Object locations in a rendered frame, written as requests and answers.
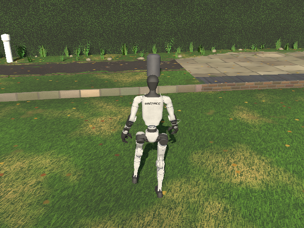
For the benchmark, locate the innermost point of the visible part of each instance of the humanoid robot head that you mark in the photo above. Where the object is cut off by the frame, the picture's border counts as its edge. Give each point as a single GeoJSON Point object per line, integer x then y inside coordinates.
{"type": "Point", "coordinates": [152, 82]}

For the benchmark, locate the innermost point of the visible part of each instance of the robot right hand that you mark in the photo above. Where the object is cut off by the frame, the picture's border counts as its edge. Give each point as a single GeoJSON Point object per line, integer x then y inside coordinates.
{"type": "Point", "coordinates": [170, 128]}

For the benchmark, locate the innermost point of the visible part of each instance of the robot left hand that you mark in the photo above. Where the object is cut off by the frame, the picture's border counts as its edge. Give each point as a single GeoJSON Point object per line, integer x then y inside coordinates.
{"type": "Point", "coordinates": [123, 136]}

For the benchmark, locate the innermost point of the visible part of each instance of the robot left upper arm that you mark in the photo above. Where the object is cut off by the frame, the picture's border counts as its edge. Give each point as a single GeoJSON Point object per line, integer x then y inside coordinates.
{"type": "Point", "coordinates": [134, 108]}

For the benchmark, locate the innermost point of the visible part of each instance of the robot right upper arm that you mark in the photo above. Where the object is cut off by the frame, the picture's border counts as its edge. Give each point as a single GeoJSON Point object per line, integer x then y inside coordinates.
{"type": "Point", "coordinates": [169, 106]}

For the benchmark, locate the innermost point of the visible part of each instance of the robot left foot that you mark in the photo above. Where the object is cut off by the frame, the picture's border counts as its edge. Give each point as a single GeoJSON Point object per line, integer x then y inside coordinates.
{"type": "Point", "coordinates": [135, 179]}

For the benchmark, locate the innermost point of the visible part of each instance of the left robot forearm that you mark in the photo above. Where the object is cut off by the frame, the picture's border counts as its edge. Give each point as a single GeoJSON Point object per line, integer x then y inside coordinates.
{"type": "Point", "coordinates": [127, 126]}

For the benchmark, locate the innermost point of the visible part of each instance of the right robot forearm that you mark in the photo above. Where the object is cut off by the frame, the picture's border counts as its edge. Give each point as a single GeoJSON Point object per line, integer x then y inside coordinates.
{"type": "Point", "coordinates": [174, 123]}

